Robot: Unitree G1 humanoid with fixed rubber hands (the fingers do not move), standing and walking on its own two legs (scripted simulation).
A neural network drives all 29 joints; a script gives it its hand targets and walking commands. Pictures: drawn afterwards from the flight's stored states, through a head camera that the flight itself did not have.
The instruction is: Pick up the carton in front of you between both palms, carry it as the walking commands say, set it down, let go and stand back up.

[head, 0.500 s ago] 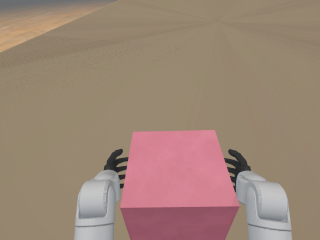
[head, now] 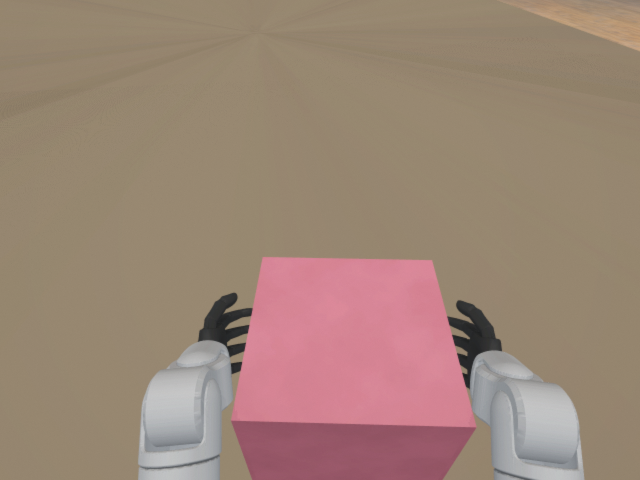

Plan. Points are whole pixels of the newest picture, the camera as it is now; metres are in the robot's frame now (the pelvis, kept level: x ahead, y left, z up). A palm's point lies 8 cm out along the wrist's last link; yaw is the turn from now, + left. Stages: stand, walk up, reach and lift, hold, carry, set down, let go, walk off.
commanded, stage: carry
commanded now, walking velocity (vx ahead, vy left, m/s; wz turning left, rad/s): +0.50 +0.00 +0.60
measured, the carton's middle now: (344, 384) +0.27 -0.01 +0.01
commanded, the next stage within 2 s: none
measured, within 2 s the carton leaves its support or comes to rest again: neither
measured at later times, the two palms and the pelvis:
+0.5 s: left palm (196, 213) +0.55 +0.22 +0.07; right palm (362, 188) +0.62 -0.08 +0.07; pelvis +0.33 +0.01 -0.02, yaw +12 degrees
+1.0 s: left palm (182, 123) +0.85 +0.30 +0.09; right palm (309, 105) +0.94 +0.02 +0.09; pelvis +0.65 +0.08 -0.01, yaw +17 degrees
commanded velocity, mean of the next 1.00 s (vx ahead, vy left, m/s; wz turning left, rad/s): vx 0.50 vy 0.00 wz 0.28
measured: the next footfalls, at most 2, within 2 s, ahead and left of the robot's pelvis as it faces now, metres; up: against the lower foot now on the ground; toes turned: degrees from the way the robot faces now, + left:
right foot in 0.10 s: +0.20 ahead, -0.13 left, +0.00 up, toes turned -9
left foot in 0.54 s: +0.52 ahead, +0.14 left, +0.00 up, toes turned +24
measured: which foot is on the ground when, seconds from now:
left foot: down 0.00-0.12, up 0.14-0.52, down 0.54-1.00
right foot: up 0.00-0.08, down 0.10-0.56, up 0.58-1.00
